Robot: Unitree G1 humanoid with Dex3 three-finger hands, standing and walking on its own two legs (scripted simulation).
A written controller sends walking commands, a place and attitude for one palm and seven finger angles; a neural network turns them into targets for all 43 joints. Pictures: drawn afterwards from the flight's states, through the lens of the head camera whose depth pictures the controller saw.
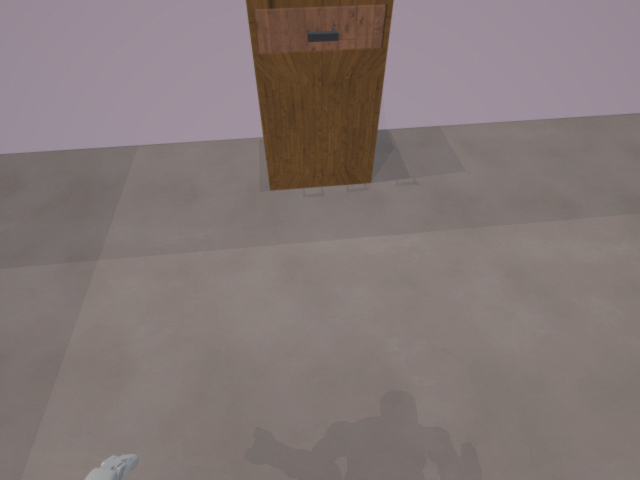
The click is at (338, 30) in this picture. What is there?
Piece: drawer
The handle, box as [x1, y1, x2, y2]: [307, 28, 338, 41]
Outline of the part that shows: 338,32 334,28 332,28 331,31 312,32 309,29 307,29 308,41 338,40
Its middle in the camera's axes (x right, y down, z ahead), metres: +0.00 -0.72 +1.35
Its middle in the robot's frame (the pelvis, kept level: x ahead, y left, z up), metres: +1.50 +0.07 -0.04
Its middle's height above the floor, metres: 0.73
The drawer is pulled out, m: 0.00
